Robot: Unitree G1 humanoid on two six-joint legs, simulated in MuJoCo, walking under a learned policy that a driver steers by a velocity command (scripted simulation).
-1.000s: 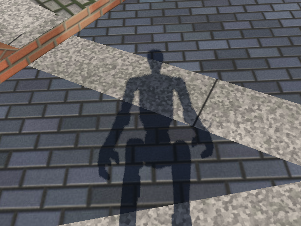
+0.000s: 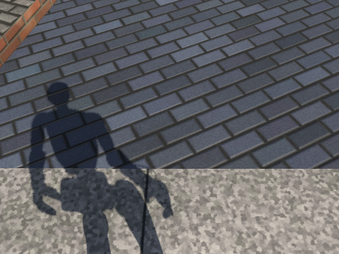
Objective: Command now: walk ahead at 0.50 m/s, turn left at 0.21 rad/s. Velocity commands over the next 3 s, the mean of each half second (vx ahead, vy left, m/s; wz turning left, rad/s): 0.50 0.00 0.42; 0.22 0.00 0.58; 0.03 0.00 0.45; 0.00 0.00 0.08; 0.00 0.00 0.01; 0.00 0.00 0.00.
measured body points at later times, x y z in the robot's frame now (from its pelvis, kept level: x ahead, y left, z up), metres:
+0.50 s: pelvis +0.27 +0.06 -0.01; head +0.29 +0.07 +0.44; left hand +0.30 +0.34 -0.13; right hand +0.40 -0.19 -0.14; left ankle +0.27 +0.10 -0.75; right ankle +0.27 -0.09 -0.65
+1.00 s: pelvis +0.45 +0.08 -0.01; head +0.50 +0.08 +0.44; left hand +0.43 +0.37 -0.11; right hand +0.69 -0.11 -0.14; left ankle +0.35 +0.14 -0.66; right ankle +0.58 +0.05 -0.75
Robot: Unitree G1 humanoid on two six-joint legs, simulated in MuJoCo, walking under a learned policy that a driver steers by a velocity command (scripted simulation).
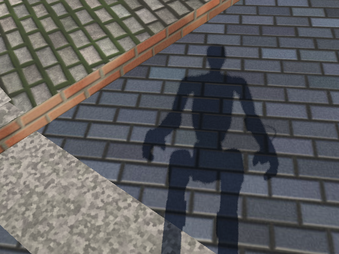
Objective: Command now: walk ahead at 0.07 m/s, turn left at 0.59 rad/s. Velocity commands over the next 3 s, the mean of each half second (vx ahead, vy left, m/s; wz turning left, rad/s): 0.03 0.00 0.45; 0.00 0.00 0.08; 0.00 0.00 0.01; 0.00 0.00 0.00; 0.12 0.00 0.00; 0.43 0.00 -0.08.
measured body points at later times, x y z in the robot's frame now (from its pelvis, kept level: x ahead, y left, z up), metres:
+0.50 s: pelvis +0.00 +0.03 +0.01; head +0.01 +0.06 +0.46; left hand +0.01 +0.32 -0.13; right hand +0.18 -0.19 -0.09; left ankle -0.01 +0.11 -0.74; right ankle +0.03 -0.10 -0.68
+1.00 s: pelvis +0.00 +0.01 +0.01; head +0.00 +0.01 +0.46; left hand +0.00 +0.26 -0.13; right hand +0.09 -0.24 -0.14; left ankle -0.01 +0.11 -0.74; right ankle +0.01 -0.09 -0.74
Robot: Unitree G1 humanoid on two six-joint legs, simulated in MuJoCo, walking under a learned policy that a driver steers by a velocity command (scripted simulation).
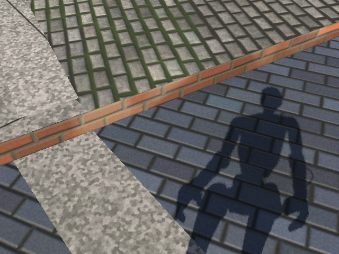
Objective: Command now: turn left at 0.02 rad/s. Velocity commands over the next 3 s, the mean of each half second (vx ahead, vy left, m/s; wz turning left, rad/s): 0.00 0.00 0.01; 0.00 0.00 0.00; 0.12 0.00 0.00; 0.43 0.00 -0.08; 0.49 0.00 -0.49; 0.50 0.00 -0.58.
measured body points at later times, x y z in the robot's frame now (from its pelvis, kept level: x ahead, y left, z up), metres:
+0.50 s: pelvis +0.00 -0.01 +0.00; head +0.01 -0.01 +0.45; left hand +0.00 +0.22 -0.16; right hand +0.00 -0.23 -0.16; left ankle +0.02 +0.10 -0.75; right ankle -0.01 -0.10 -0.75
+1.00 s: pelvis +0.01 -0.01 +0.00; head +0.02 -0.02 +0.45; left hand -0.01 +0.20 -0.16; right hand -0.01 -0.23 -0.17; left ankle +0.02 +0.10 -0.75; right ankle -0.01 -0.10 -0.75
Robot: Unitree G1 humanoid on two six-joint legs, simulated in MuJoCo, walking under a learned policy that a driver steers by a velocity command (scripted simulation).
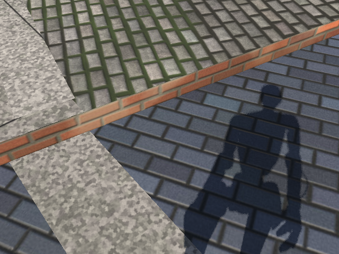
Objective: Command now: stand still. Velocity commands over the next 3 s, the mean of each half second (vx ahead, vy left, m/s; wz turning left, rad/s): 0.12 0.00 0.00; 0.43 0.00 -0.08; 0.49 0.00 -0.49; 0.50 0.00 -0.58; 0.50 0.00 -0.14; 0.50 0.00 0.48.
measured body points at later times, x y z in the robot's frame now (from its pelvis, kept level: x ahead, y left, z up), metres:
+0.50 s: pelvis +0.05 +0.02 +0.00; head +0.05 +0.03 +0.45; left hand -0.05 +0.24 -0.16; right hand +0.07 -0.21 -0.15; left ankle +0.05 +0.11 -0.72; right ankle -0.02 -0.09 -0.74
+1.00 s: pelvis +0.29 +0.05 -0.02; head +0.33 +0.05 +0.43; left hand +0.47 +0.26 -0.15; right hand +0.16 -0.15 -0.16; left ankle +0.10 +0.12 -0.74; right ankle +0.44 -0.02 -0.73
